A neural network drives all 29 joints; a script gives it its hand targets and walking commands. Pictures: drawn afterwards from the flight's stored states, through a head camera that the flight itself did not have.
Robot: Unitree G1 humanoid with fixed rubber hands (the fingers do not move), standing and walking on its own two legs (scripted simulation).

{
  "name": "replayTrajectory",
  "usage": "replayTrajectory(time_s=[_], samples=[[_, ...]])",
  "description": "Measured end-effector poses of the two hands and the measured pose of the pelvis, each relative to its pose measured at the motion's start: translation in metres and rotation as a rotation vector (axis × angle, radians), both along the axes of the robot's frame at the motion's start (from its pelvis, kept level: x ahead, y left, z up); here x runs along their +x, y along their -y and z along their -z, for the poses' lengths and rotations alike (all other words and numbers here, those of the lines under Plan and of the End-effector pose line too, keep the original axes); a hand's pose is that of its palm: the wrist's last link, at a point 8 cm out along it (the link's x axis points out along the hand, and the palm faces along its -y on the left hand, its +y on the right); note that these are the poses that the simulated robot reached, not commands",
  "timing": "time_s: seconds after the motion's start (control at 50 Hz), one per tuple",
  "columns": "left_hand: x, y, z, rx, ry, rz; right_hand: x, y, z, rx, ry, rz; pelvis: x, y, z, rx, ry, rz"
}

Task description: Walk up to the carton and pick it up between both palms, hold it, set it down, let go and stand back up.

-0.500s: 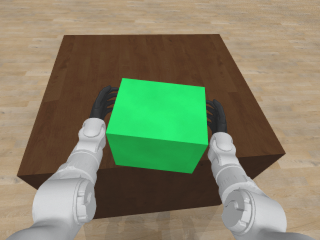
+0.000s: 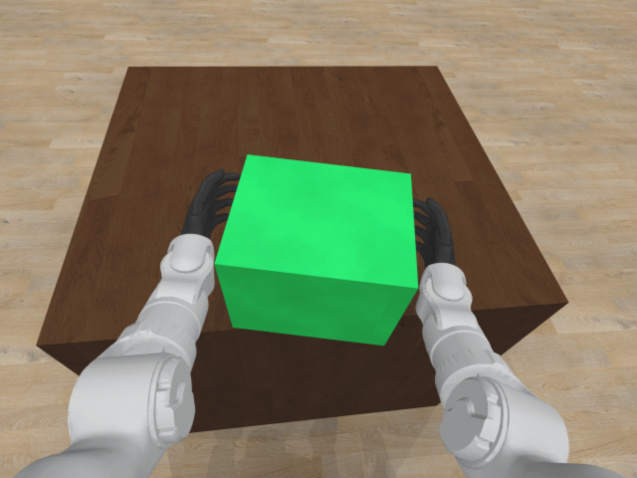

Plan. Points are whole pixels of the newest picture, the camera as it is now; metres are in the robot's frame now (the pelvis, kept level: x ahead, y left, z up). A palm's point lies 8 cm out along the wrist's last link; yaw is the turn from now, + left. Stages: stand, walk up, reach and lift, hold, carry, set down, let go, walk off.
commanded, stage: reach and lift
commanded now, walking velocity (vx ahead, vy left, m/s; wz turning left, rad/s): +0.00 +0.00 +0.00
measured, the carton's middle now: (318, 253) +0.42 -0.02 +0.01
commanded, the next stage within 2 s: none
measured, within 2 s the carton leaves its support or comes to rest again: leaves its support in 0.74 s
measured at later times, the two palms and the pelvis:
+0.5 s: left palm (201, 228) +0.44 +0.14 +0.06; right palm (436, 259) +0.39 -0.18 +0.04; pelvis +0.00 +0.00 +0.00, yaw +0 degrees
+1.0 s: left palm (209, 224) +0.44 +0.12 +0.07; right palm (445, 259) +0.39 -0.19 +0.04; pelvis +0.00 +0.00 +0.00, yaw +0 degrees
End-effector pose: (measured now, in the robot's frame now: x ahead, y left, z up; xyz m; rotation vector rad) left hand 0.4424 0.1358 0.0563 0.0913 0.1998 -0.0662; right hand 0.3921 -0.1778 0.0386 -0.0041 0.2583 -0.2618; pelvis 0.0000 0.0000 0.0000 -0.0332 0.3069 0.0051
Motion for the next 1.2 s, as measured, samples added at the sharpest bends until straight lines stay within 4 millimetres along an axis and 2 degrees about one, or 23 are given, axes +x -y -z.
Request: replayTrajectory(time_s=[0.56, 1.2], samples=[[0.0, 0.001, 0.0, -0.001, 0.002, -0.001, -0.002, -0.001, 0.001, -0.009, 0.02, 0.021, 0.0, 0.0, 0.0, 0.0, 0.0, 0.0], [-0.002, 0.017, -0.017, -0.026, 0.079, 0.005, -0.008, 0.012, -0.013, -0.006, 0.108, 0.061, -0.001, 0.004, 0.0, 0.0, 0.001, 0.004]])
